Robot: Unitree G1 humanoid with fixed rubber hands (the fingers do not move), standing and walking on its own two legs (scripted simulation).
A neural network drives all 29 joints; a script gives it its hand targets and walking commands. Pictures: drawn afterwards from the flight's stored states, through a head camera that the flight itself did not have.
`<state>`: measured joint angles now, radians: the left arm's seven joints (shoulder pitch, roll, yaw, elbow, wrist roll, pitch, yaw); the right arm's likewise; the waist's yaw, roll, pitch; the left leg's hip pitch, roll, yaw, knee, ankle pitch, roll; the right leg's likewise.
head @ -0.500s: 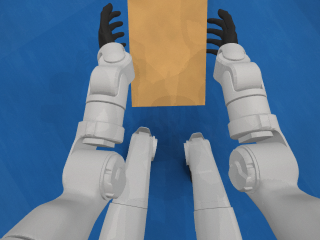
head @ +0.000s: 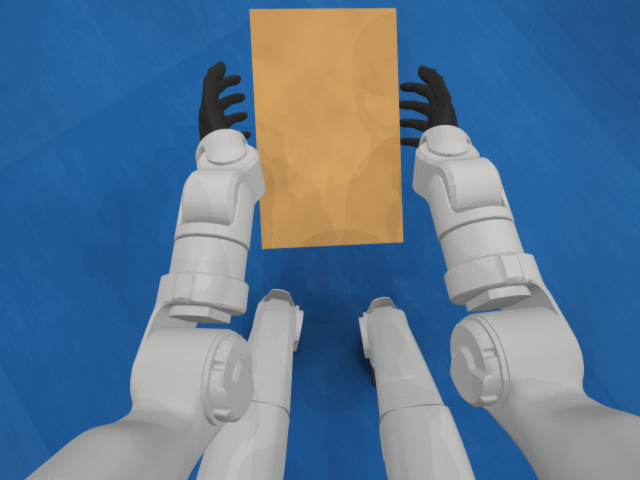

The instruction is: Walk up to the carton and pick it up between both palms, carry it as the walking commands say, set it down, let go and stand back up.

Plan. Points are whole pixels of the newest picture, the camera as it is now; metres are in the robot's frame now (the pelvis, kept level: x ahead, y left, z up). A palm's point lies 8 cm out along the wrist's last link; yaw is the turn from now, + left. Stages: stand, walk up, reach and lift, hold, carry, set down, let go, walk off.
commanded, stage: reach and lift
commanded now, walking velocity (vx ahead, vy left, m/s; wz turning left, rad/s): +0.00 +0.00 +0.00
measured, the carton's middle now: (323, 142) +0.50 +0.03 -0.11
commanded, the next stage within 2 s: none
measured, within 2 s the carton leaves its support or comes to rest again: neither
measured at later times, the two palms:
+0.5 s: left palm (203, 141) +0.42 +0.14 +0.04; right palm (464, 133) +0.44 -0.10 +0.04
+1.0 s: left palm (172, 134) +0.40 +0.14 +0.11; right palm (498, 119) +0.42 -0.10 +0.11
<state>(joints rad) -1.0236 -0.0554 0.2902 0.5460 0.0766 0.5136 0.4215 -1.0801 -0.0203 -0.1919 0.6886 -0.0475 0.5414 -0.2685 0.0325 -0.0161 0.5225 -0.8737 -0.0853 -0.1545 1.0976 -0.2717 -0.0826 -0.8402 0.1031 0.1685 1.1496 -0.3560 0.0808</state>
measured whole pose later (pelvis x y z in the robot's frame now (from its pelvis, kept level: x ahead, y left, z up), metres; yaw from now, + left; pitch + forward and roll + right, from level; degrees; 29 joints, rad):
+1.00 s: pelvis +0.00 +0.00 +0.07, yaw +0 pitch -11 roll +0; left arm -0.82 -0.12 0.26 0.45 0.09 0.63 0.44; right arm -0.91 0.06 -0.23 0.60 -0.11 0.66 -0.24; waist 0.04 -0.02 0.49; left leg -0.33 -0.04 -0.15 0.59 -0.07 -0.06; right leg -0.31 0.05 0.18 0.65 -0.15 0.07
